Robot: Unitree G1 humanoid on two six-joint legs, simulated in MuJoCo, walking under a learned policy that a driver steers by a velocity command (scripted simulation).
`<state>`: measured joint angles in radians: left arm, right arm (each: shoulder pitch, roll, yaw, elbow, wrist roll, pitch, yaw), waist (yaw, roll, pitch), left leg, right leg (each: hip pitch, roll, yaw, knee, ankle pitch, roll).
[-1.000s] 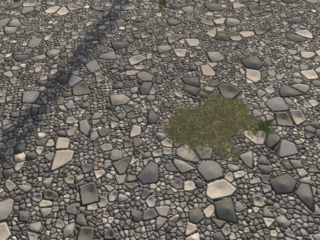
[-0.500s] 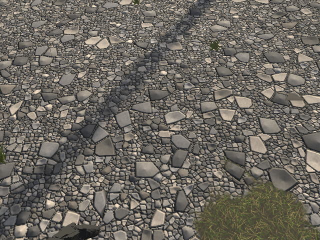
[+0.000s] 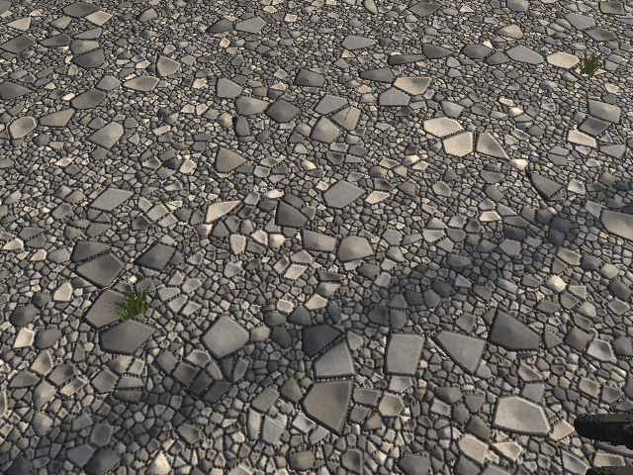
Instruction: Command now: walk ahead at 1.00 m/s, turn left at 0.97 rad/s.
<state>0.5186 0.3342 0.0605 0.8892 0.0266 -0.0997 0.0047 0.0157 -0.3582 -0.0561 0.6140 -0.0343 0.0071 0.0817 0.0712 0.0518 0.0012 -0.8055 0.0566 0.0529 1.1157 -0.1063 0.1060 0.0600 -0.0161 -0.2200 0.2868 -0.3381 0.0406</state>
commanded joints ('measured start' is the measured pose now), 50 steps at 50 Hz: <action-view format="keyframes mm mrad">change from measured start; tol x64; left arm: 1 -134 48 -9 -72 3 -31 3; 50 -266 108 82 -333 -37 120 10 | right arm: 1 -67 27 34 -77 6 -4 22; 50 91 -47 -47 26 45 -54 -139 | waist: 1 -84 -82 128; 50 -57 88 -59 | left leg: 1 114 -19 78 -199 97 38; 9 1408 300 -818 -646 550 444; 32 163 -165 -199 199 -452 -178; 50 781 226 -435 -916 -458 11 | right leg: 1 -140 -169 -32 -175 667 -43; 6 -199 -236 -18 595 1272 -25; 9 -855 79 367 1492 -269 61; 28 -48 -216 586 211 1100 -261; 34 -320 -139 806 -7 9 -225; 50 -903 41 338 885 52 -8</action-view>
